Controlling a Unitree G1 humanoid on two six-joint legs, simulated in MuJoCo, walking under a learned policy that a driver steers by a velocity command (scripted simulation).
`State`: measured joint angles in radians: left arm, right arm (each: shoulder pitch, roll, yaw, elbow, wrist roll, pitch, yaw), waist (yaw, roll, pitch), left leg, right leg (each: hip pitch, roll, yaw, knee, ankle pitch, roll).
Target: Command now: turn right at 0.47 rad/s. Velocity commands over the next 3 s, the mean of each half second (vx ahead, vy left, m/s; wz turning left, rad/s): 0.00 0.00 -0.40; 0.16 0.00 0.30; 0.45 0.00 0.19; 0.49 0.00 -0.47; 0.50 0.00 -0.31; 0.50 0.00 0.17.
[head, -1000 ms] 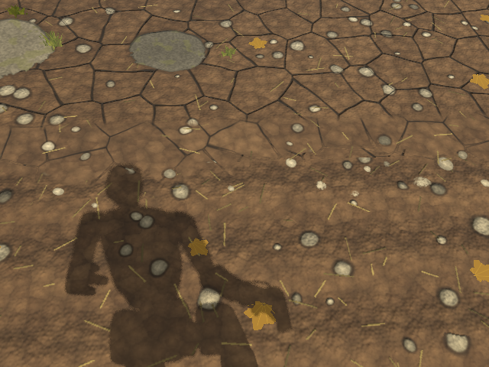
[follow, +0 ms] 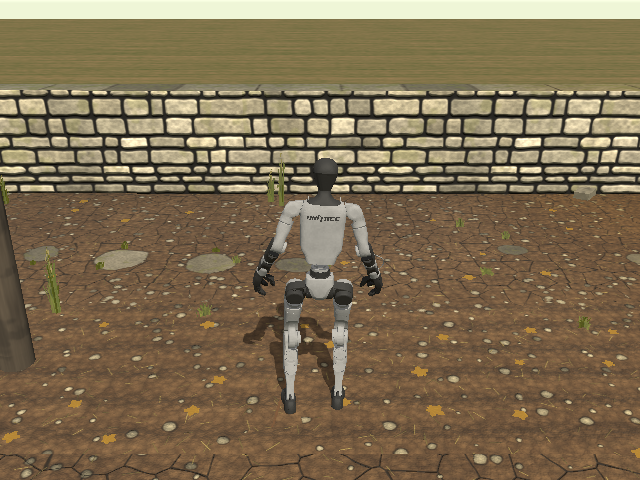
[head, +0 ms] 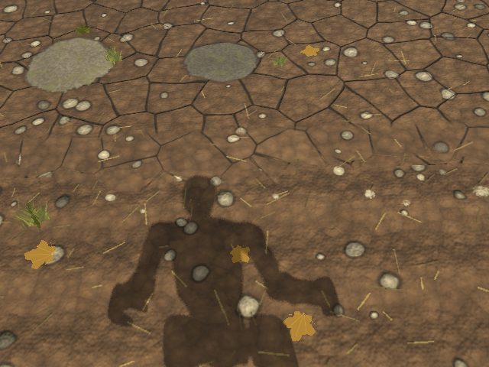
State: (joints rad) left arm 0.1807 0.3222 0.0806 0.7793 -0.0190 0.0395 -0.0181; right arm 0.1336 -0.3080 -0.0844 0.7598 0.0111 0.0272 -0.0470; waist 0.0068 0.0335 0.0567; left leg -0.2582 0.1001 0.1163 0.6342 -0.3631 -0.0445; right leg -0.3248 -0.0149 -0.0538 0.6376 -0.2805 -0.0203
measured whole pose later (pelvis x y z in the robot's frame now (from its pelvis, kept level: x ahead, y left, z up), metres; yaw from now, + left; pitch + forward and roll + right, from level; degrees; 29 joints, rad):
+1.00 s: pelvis +0.11 +0.03 +0.01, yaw +0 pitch +2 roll -1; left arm 0.36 0.31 0.07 0.78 -0.01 -0.05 0.01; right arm 0.14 -0.30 -0.05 0.65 0.03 -0.04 0.04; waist 0.09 0.02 0.02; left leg -0.61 0.08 -0.02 0.89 -0.27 0.00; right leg -0.02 0.00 -0.06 0.31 -0.33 -0.01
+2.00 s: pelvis +0.66 +0.11 +0.02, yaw -12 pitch +3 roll -1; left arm 0.31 0.30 0.06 0.70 -0.02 -0.04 0.00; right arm 0.11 -0.30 -0.02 0.63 -0.01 -0.10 0.01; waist 0.05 0.03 0.04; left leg -0.67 0.09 -0.11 0.74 -0.08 -0.08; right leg -0.18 0.11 0.13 0.37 -0.22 -0.07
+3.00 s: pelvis +1.16 -0.03 +0.02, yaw -13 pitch +1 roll -2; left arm 0.33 0.27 0.06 0.82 0.01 -0.09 0.00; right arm 0.17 -0.30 -0.05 0.74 0.02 -0.04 0.02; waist 0.06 0.05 0.02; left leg -0.70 0.10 -0.07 0.79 0.03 -0.01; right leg 0.01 0.05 -0.17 0.21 -0.24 -0.04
